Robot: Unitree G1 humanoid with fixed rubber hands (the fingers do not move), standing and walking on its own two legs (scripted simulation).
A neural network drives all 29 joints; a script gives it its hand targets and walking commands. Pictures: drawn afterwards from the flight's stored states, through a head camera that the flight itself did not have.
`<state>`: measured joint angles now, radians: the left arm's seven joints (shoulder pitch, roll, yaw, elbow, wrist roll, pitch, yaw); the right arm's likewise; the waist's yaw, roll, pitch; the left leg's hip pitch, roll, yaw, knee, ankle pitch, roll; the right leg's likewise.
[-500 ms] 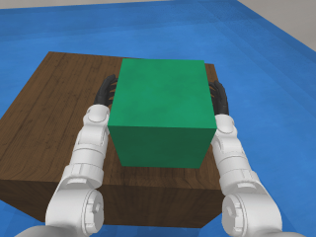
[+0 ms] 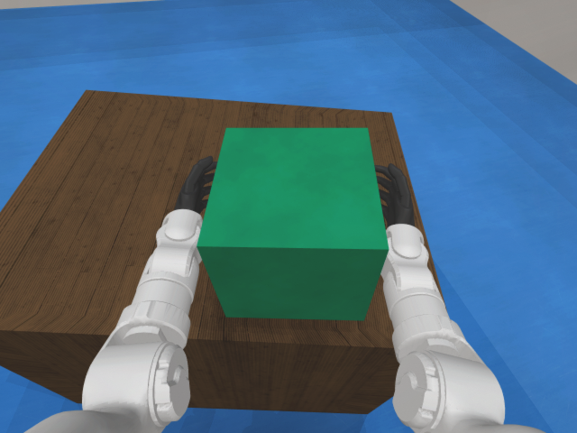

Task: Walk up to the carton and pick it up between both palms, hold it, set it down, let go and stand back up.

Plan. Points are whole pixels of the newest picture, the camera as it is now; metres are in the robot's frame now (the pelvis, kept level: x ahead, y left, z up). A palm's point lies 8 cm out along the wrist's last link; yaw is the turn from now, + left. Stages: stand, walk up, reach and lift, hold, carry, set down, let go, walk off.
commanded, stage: set down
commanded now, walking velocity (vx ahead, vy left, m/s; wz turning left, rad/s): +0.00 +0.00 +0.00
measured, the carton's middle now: (295, 224) +0.38 +0.00 +0.05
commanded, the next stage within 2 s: none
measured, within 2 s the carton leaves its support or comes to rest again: rests again in 2.00 s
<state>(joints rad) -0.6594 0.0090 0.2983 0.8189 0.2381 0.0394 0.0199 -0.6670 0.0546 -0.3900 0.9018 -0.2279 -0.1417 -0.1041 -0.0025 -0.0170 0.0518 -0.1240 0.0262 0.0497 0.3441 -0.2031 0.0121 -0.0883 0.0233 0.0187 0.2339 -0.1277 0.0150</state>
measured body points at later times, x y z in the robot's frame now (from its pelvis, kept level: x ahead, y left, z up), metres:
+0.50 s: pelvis +0.01 +0.00 +0.00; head +0.06 +0.02 +0.45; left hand +0.41 +0.16 +0.04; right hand +0.41 -0.15 +0.05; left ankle -0.01 +0.11 -0.75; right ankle +0.00 -0.13 -0.75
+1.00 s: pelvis +0.02 +0.00 +0.00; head +0.10 +0.02 +0.44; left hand +0.42 +0.16 +0.01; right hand +0.42 -0.15 +0.02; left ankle -0.01 +0.11 -0.75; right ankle +0.00 -0.13 -0.75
